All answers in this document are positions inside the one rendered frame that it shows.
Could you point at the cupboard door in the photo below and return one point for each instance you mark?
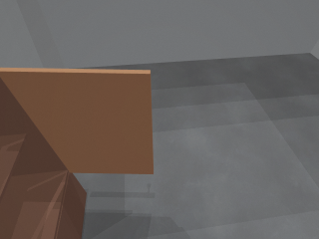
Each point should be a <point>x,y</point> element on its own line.
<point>96,120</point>

